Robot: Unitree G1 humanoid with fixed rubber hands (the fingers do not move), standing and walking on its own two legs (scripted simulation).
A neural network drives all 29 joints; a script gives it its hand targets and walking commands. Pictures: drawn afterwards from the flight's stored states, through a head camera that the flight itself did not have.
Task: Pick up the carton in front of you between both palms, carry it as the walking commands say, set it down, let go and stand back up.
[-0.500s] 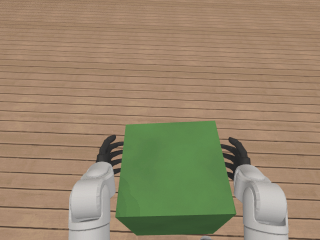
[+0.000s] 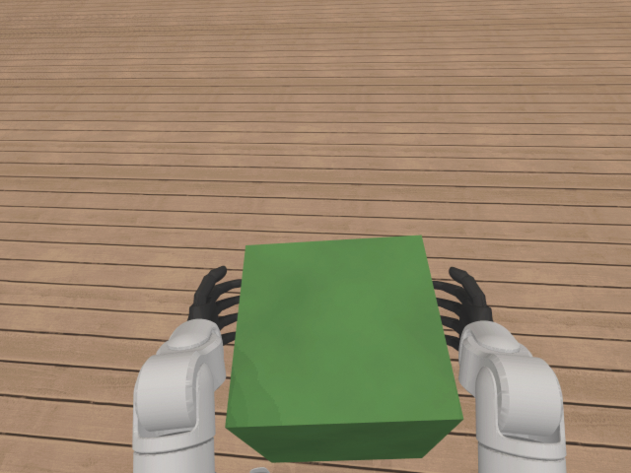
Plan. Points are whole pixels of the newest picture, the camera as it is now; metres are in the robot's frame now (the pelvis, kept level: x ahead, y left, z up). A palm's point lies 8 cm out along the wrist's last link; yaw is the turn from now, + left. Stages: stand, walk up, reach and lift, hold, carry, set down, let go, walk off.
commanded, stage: carry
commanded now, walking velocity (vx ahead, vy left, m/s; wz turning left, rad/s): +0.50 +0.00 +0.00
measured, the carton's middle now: (339, 359) +0.28 +0.00 +0.00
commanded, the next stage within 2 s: none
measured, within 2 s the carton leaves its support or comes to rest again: neither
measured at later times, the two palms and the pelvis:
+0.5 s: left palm (230, 153) +0.61 +0.18 +0.08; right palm (406, 149) +0.60 -0.12 +0.09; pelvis +0.33 +0.04 +0.00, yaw -2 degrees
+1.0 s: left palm (271, 67) +0.93 +0.14 +0.08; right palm (403, 65) +0.93 -0.16 +0.07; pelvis +0.66 -0.01 +0.00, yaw +0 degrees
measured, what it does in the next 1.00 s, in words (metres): walks ahead: left foot, then right foot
